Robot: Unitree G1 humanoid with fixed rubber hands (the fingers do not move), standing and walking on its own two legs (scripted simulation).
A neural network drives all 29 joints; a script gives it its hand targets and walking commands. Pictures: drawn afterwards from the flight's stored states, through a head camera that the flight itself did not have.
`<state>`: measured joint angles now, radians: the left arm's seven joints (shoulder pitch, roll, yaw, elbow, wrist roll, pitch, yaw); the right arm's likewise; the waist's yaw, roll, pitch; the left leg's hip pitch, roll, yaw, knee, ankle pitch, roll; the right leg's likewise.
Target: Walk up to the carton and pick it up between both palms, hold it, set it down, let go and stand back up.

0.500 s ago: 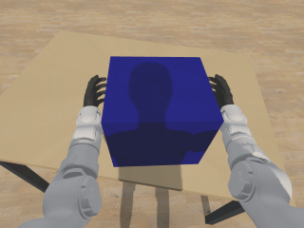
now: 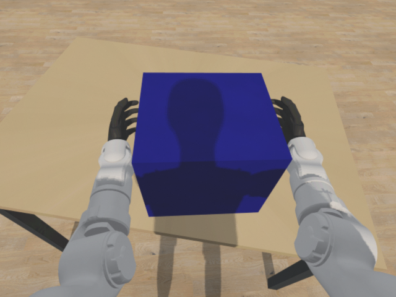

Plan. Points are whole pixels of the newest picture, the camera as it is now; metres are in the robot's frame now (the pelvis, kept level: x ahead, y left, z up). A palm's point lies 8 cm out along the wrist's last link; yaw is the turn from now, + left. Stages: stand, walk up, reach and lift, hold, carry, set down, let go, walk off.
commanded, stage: set down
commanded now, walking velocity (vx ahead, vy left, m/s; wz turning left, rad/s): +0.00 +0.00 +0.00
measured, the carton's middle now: (203, 146) +0.44 +0.04 +0.02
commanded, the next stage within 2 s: none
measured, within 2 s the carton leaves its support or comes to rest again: neither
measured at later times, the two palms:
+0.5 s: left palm (119, 137) +0.40 +0.22 +0.08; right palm (292, 134) +0.45 -0.14 +0.09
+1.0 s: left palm (119, 137) +0.42 +0.23 +0.05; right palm (298, 132) +0.47 -0.16 +0.08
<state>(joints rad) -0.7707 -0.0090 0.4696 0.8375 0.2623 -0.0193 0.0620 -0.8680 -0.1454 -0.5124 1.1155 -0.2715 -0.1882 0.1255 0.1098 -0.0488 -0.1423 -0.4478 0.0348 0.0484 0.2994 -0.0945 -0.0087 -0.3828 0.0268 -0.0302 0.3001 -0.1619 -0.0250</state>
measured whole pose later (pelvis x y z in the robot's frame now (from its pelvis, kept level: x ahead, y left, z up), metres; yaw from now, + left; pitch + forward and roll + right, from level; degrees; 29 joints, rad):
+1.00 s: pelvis +0.00 +0.01 -0.02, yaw -2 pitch +23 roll -3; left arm -0.93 0.20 0.08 1.26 -0.15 -0.18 0.13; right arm -1.03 -0.35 0.14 1.39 0.39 -0.21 0.06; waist 0.13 -0.01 -0.27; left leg -0.74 0.08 0.05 0.52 -0.18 -0.01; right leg -0.63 0.07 -0.03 0.41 -0.19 -0.02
